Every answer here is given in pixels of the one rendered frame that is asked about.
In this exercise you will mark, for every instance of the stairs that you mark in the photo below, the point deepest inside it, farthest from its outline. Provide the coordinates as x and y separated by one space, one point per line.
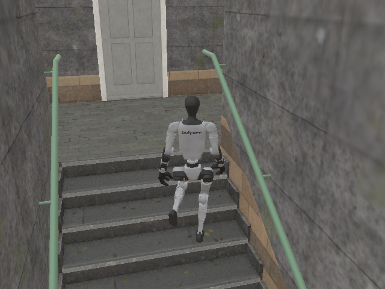
183 271

